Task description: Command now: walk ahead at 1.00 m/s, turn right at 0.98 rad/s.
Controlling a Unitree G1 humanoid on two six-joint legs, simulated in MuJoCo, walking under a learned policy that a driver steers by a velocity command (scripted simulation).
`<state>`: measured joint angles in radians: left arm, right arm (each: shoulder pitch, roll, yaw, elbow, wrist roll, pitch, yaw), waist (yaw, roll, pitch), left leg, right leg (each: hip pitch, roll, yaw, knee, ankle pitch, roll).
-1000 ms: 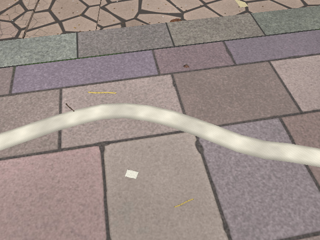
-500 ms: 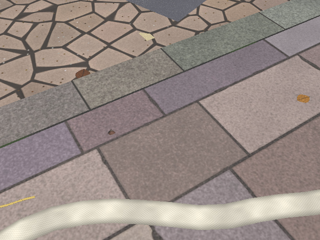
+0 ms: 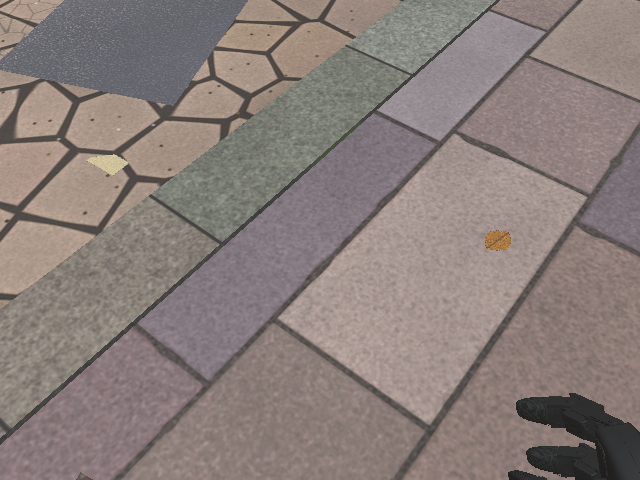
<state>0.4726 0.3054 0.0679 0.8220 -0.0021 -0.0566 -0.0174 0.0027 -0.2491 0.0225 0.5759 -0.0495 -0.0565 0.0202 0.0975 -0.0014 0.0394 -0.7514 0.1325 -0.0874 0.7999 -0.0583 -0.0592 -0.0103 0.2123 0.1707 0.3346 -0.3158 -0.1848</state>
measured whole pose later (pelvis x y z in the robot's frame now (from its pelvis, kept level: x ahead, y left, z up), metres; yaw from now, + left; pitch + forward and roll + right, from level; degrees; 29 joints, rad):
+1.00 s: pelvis +0.51 +0.02 -0.01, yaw +13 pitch +2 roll -3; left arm 0.07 0.32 0.09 0.76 0.00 0.01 0.01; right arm 0.20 -0.33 -0.09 0.58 -0.01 0.05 0.01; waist 0.00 -0.01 0.05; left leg -0.42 0.02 0.02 0.67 -0.30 0.05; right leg -0.42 -0.11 -0.13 0.92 -0.50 0.06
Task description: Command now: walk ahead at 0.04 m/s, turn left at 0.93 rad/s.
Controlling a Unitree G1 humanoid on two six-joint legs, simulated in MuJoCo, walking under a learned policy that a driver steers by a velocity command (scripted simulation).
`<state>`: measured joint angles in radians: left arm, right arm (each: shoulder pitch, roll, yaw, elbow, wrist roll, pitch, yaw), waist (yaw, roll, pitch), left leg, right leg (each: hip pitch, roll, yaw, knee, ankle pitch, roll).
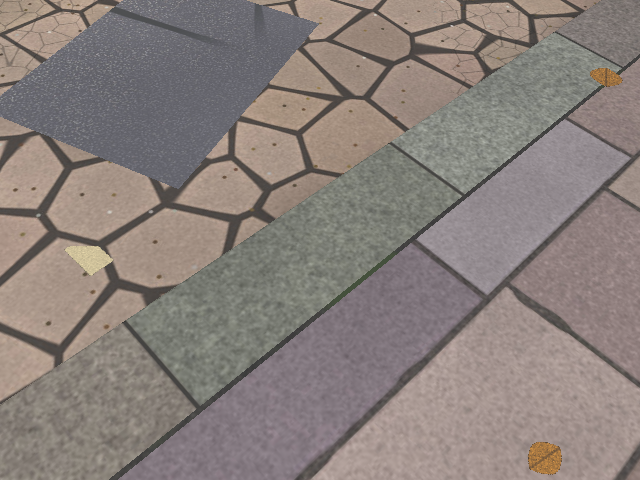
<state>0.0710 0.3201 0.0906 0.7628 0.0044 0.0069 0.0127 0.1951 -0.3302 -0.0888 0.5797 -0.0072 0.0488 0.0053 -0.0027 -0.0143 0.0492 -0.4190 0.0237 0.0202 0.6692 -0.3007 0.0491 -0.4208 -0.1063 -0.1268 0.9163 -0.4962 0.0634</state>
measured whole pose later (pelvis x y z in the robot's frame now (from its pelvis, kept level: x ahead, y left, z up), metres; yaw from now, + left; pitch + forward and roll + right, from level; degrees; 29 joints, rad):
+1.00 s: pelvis +0.02 +0.03 +0.02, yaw +38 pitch +2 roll -1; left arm 0.23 0.32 0.09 0.81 -0.03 0.06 0.02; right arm 0.09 -0.21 -0.03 0.61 -0.03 0.01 -0.03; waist 0.05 -0.04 0.04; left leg -0.25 0.03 0.11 0.48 -0.25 0.04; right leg -0.50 -0.05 -0.01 1.12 -0.45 0.10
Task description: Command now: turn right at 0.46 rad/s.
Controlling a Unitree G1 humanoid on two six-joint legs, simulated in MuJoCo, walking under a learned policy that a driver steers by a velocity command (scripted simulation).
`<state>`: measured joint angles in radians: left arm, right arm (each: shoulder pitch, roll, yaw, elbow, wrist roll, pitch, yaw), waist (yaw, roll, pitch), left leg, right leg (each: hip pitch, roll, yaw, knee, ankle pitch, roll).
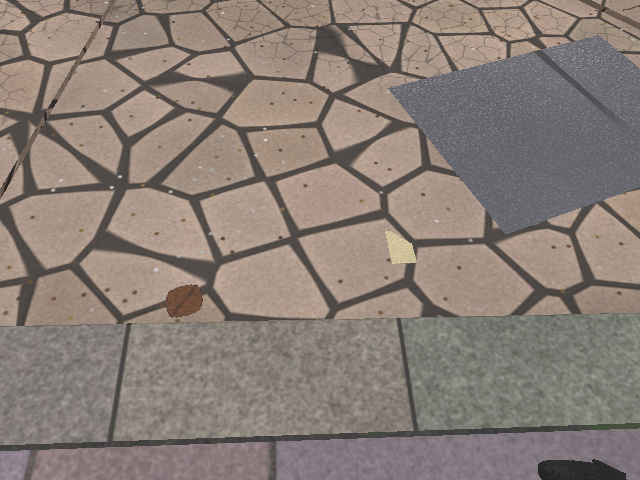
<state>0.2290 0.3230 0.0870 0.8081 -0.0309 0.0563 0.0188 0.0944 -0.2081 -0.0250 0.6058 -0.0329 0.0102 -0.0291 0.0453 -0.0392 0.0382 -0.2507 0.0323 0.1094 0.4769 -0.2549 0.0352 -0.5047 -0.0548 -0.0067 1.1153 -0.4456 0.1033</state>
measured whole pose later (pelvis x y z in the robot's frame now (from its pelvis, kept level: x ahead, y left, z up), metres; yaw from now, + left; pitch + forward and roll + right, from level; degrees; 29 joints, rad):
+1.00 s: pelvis +0.18 -0.13 +0.00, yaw -45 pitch +4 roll +0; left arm 0.16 0.32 0.03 0.61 0.06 -0.02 -0.07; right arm 0.44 -0.29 -0.06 0.82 -0.03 -0.08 0.02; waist -0.09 -0.05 -0.04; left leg -0.12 -0.02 -0.06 0.37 -0.32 0.03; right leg -0.58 0.03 0.08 1.04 -0.26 -0.03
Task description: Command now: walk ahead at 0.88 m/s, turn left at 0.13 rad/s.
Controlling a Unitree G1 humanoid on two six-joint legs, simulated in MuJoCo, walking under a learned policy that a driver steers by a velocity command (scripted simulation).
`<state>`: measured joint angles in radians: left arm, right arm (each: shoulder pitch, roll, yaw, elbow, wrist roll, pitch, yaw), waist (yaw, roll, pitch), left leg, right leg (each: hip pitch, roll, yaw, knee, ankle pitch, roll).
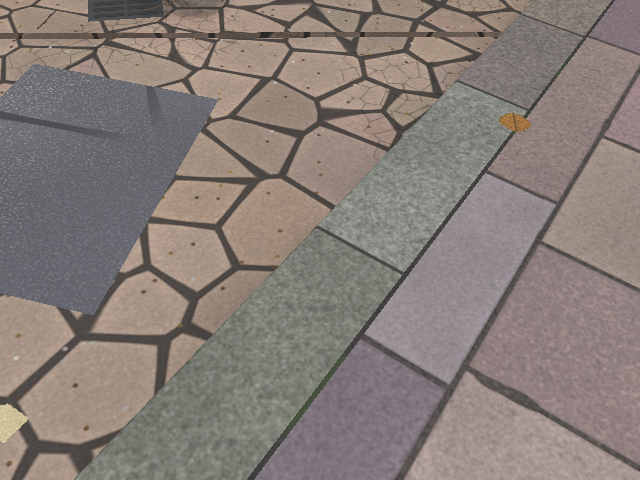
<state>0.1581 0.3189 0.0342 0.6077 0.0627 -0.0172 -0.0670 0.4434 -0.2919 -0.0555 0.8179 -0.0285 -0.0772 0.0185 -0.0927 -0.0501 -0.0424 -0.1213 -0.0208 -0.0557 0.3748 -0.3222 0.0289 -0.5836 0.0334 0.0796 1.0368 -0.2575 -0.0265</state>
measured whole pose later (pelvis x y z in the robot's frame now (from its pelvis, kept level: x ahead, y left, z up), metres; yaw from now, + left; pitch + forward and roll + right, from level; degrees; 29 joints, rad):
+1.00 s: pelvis +0.80 +0.21 -0.03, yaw +48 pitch +2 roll +0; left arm -0.01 0.31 0.00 0.60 0.05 -0.06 -0.04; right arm 0.50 -0.35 -0.08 0.84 0.00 -0.06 0.01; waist -0.15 -0.01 0.01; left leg 0.07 -0.18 -0.31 0.47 -0.52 0.16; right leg -0.67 -0.08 0.12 0.58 0.22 0.03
